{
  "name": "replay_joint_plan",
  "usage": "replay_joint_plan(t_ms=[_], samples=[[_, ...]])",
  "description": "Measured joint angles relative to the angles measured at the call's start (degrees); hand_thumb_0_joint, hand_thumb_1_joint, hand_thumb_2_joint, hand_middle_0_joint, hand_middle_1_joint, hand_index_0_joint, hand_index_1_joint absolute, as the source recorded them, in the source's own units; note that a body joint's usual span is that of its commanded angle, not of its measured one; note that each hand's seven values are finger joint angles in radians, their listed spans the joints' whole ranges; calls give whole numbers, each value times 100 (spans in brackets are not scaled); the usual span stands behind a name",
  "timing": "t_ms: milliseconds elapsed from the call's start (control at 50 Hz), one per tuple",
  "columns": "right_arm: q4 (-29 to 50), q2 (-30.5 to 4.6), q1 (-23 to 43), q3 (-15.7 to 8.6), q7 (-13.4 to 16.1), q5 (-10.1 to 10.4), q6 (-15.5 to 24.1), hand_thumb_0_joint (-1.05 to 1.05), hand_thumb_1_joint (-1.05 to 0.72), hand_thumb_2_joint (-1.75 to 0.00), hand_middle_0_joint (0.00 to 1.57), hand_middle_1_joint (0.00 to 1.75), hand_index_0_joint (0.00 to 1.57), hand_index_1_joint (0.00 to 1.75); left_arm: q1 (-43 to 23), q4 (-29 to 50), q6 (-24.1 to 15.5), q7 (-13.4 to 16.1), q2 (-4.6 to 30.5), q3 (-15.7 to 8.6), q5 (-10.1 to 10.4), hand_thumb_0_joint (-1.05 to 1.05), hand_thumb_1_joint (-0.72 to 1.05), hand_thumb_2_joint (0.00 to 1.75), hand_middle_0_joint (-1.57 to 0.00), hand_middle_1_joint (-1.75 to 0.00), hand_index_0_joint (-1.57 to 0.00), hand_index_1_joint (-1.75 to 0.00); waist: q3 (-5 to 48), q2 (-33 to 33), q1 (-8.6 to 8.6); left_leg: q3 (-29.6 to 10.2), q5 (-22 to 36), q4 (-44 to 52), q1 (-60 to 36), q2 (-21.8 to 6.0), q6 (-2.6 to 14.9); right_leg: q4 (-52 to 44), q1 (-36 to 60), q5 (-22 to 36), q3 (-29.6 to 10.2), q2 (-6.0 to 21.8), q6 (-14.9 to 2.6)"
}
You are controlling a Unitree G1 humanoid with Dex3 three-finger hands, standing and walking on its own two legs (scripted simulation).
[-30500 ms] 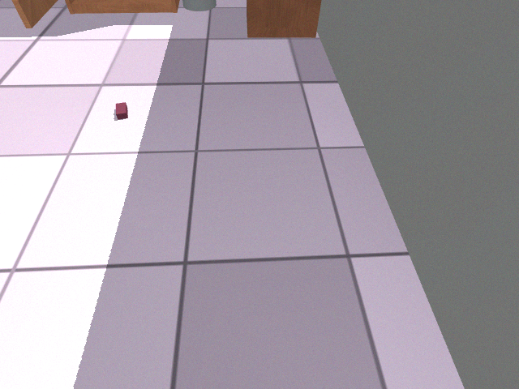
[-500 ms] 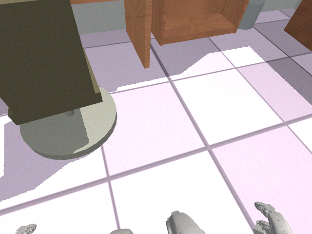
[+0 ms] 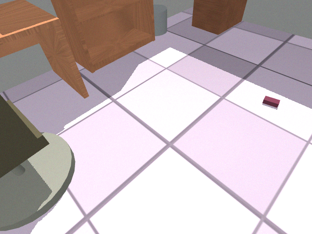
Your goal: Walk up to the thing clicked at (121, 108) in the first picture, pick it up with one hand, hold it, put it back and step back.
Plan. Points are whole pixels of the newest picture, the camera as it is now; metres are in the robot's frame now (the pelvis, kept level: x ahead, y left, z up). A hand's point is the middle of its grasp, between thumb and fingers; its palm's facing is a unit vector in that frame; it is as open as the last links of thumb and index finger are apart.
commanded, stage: walk up
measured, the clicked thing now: (271, 101) +1.28 -1.01 -0.74
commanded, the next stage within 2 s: none
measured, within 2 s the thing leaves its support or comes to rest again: neither
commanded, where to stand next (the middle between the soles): +0.14 +0.02 m, yaw -34 degrees
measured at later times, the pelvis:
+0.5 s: pelvis +0.08 +0.05 +0.00, yaw -17 degrees
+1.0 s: pelvis +0.09 +0.06 -0.03, yaw -29 degrees
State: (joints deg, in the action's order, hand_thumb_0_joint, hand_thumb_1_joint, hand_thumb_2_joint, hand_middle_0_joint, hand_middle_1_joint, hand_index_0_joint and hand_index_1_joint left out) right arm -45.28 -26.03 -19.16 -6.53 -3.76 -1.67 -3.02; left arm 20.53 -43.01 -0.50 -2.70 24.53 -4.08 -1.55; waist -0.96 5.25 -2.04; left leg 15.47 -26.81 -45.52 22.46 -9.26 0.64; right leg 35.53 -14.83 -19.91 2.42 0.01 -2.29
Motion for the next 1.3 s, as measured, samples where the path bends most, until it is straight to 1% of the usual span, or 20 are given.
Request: replay_joint_plan(t_ms=[60, 100, 160, 240, 320, 360, 400, 460, 600, 680, 720, 800, 900, 960, 1000, 1040, 1100, 1160, 1260, 1300], samples=[[-88, 55, 60, 82, -107, 57, -36, 1, -91, -90, 20, 30, 20, 30, 166, -148, -82, 164, -87, 19, 19, 1, 90, 90, -20, -30, -21, -30, -19, -6, 172, -877, 257, -991, 411, 330, -161, -76, 169, -14, -303, -137, -96], [-63, 80, 113, 129, -161, 67, 19, 1, -91, -90, 20, 30, 20, 30, 288, -313, -99, 227, -148, 70, 56, 1, 90, 90, -20, -30, -21, -30, 1, -2, 164, -1214, 653, -1211, 609, 379, -198, -326, 337, 114, -463, -189, -44], [10, 87, 137, 182, -162, 63, 124, 1, -91, -90, 20, 30, 20, 30, 382, -434, -142, 260, -204, 112, 80, 1, 90, 90, -20, -30, -21, -30, -35, -16, 134, -1490, 1110, -1138, 759, 337, -211, -533, 502, 213, -647, -242, 72], [-36, 65, 195, 202, -82, 31, 198, 1, -91, -90, 20, 30, 20, 30, 297, -391, -185, 261, -217, 132, 53, 1, 89, 90, -21, -30, -21, -30, -208, -61, 162, -1648, 1203, -334, 635, 305, -144, -381, 475, 54, -818, -319, 208], [-109, 145, 289, 185, 79, 17, 317, 0, -91, -90, 20, 30, 20, 30, 81, -264, -112, 287, -75, 142, 73, 1, 89, 90, -21, -30, -21, -30, -402, -383, 180, -1523, 1325, 655, 126, 557, -70, 385, 151, -452, -1037, -243, 384], [-78, 304, 388, 217, 165, -42, 394, 0, -91, -90, 20, 30, 20, 30, -131, -264, -29, 361, 1, 104, 124, 1, 89, 90, -20, -30, -21, -30, -581, -739, 192, -1264, 1190, 540, 87, 682, -76, 1184, -199, -607, -1235, -161, 234], [-5, 348, 453, 272, 166, -1, 436, 0, -91, -90, 20, 30, 20, 30, -266, -271, 4, 430, -24, 157, 139, 1, 90, 90, -20, -30, -21, -30, -661, -710, 165, -1173, 1057, 444, 67, 512, -32, 2162, -666, -874, -1019, -346, 143], [82, 449, 510, 328, 203, 1, 437, 0, -91, -90, 20, 30, 21, 30, -385, -312, -15, 376, 23, 211, 164, 1, 90, 90, -20, -30, -21, -30, -699, -716, 77, -1025, 1082, 703, -168, 336, -6, 2853, -1126, -759, -654, -313, 103], [237, 250, 445, 405, 264, 34, 456, 0, -90, -90, 20, 30, 21, 30, -648, -273, -23, 229, 17, 127, 207, 1, 90, 90, -20, -30, -21, -30, -734, -617, 1, -641, 920, 736, -370, 233, 17, 1696, -1235, -195, -382, 65, 176], [247, 134, 490, 387, 283, 102, 321, 0, -90, -90, 20, 30, 21, 30, -713, -270, -30, 228, 26, 65, 150, 1, 90, 90, -20, -30, -21, -30, -697, -442, 4, -501, 505, 87, -182, 56, -70, 755, -834, 264, -161, -5, 108], [188, 82, 567, 367, 309, 145, 237, 0, -90, -90, 20, 30, 21, 30, -767, -306, -52, 254, -34, 17, 99, 1, 90, 90, -20, -30, -21, -30, -725, -196, 23, -625, 279, -422, 5, -154, -70, 769, -789, 75, -114, -201, 137], [23, 194, 793, 419, 403, 188, 83, 0, -91, -90, 20, 30, 20, 30, -770, -216, -52, 301, -86, 63, 65, 1, 90, 90, -20, -30, -21, -30, -765, -268, 183, -1185, -656, -1428, 405, 346, -20, 1121, -1020, 3, -423, -201, 85], [-111, 210, 897, 475, 398, 214, 161, 0, -91, -90, 20, 30, 20, 30, -807, -187, 27, 341, -196, 153, 35, 1, 90, 90, -20, -30, -21, -30, -707, -266, 258, -1380, -214, -1494, 510, 541, 9, 1051, -1190, 152, -676, -269, 164], [-245, 208, 833, 491, 397, 170, 213, 0, -91, -90, 20, 30, 21, 30, -847, -158, 50, 334, -207, 167, 7, 1, 90, 90, -20, -30, -21, -30, -624, -331, 280, -1381, -219, -880, 253, 614, 32, 1119, -1315, 160, -754, -303, 215], [-369, 272, 787, 476, 408, 128, 297, 0, -91, -90, 20, 30, 21, 30, -908, -184, 92, 317, -150, 155, 29, 1, 90, 90, -20, -30, -21, -30, -620, -539, 267, -1299, 69, -296, -15, 757, 15, 1282, -1396, 100, -855, -233, 266], [-460, 398, 694, 499, 413, 31, 389, 0, -91, -90, 20, 30, 21, 30, -957, -300, 176, 345, -113, 106, 87, 1, 90, 90, -20, -30, -21, -30, -625, -877, 293, -1083, 181, -160, -164, 901, 11, 1498, -1422, -140, -1143, -195, 155], [-552, 371, 510, 513, 366, -7, 440, 0, -91, -90, 20, 30, 21, 30, -922, -536, 207, 362, -207, 162, 96, 1, 90, 90, -20, -30, -21, -30, -502, -686, 122, -1206, 220, -51, -255, 660, 60, 2067, -1431, -802, -1014, -495, 126], [-609, 404, 449, 504, 404, -20, 471, 0, -90, -90, 20, 30, 21, 30, -875, -647, 145, 290, -140, 121, 138, 1, 90, 90, -20, -30, -21, -30, -499, -725, 124, -1112, 409, 333, -472, 504, 9, 2287, -1360, -693, -899, -418, 97], [-565, 289, 434, 488, 385, -32, 478, 0, -90, -90, 20, 30, 21, 30, -967, -806, 79, 241, -56, 75, 160, 1, 90, 90, -20, -30, -21, -30, -592, -687, 65, -1050, 556, 545, -520, 367, -52, 1202, -798, -490, -528, -140, 105], [-543, 203, 460, 480, 374, -11, 414, 0, -90, -90, 20, 30, 21, 30, -972, -869, 17, 252, -59, 83, 140, 1, 90, 90, -20, -30, -21, -30, -579, -622, 66, -1000, 481, 395, -442, 308, -91, 437, -431, -116, -366, -123, 86]])
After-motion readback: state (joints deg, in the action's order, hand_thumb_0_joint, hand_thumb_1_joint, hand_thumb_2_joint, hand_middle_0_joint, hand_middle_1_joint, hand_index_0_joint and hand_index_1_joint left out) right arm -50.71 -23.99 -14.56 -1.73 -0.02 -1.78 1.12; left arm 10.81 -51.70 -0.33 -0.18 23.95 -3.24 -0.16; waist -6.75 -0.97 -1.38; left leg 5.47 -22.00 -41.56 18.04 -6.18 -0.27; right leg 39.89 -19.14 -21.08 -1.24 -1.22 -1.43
